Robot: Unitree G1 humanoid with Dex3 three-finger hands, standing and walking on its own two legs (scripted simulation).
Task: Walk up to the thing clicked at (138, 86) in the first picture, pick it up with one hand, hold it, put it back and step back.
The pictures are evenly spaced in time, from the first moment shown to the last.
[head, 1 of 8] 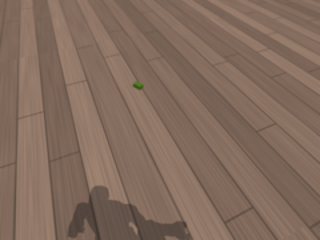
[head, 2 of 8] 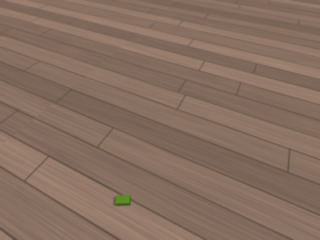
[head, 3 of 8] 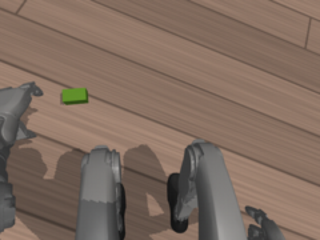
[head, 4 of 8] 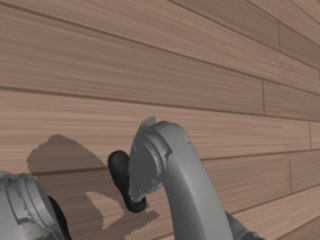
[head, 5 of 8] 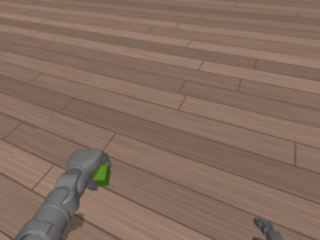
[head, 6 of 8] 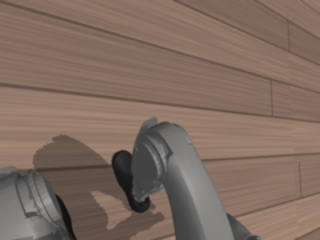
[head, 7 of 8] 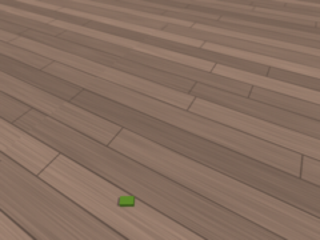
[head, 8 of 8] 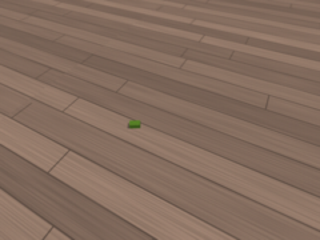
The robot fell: no
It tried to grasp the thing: yes
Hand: left
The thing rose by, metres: 0.69
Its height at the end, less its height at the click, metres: +0.00
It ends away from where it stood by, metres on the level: 0.02
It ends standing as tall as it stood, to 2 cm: yes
